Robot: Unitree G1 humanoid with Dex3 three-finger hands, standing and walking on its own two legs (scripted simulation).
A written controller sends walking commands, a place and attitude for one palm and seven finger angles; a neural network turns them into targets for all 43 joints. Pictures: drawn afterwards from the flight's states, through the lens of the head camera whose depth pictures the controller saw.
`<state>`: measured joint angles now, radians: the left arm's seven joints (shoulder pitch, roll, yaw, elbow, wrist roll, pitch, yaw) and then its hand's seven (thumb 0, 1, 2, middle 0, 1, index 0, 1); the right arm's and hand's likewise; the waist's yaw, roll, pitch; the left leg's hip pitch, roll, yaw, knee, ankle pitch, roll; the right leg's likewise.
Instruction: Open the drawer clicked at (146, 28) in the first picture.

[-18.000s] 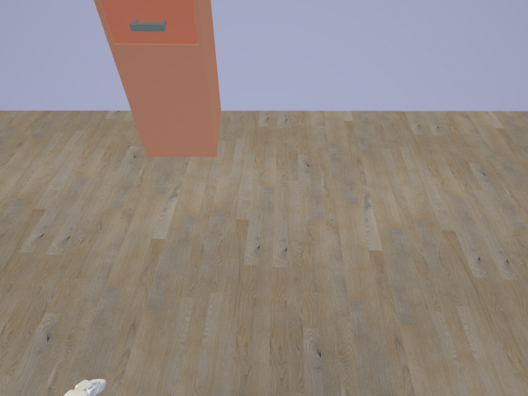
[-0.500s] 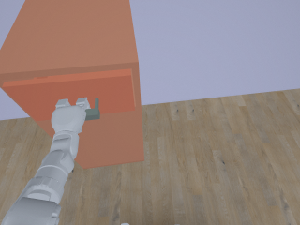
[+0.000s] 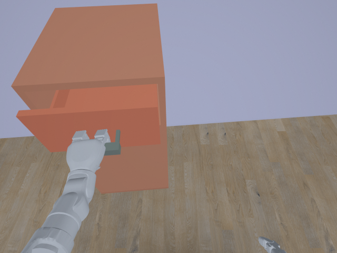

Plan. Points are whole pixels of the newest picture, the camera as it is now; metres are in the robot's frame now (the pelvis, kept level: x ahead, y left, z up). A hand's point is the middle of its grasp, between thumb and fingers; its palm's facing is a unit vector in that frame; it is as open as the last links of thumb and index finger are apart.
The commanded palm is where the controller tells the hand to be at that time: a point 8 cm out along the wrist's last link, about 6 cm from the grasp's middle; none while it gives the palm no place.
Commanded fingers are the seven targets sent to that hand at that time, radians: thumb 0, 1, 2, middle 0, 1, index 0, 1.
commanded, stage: pull the drawer open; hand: left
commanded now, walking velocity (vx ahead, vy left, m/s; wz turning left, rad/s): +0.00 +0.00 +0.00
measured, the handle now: (96, 142) +0.40 +0.22 -0.01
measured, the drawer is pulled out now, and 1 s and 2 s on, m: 0.08 0.21 0.30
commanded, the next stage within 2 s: none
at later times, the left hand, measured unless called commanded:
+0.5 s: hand (91, 184) +0.29 +0.21 -0.03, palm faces -0.03 -0.07 -1.00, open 5.8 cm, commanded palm +0.26 +0.21 +0.03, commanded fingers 0.00 0.90 0.90 -0.40 -1.35 -0.40 -1.35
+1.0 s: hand (88, 212) +0.22 +0.20 -0.03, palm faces -0.03 -0.10 -0.99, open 5.9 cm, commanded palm +0.19 +0.20 +0.03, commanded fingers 0.00 0.90 0.90 -0.40 -1.35 -0.40 -1.35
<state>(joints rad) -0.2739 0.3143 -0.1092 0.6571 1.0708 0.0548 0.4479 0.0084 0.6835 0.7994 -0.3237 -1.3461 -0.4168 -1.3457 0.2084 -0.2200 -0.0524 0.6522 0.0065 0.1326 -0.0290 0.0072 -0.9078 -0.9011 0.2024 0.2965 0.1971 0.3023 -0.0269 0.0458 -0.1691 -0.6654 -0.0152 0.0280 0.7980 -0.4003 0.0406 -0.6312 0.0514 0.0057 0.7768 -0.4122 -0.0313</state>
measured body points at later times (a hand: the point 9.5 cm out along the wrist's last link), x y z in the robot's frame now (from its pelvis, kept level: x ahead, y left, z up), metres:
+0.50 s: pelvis +0.00 -0.01 +0.00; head +0.04 -0.03 +0.45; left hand +0.29 +0.21 +0.03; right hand +0.15 -0.25 -0.12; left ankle -0.01 +0.09 -0.70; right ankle -0.03 -0.10 -0.70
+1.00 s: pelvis +0.00 -0.02 +0.00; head +0.03 -0.04 +0.44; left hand +0.22 +0.20 +0.03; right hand +0.19 -0.25 -0.11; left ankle -0.01 +0.09 -0.70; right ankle -0.03 -0.10 -0.70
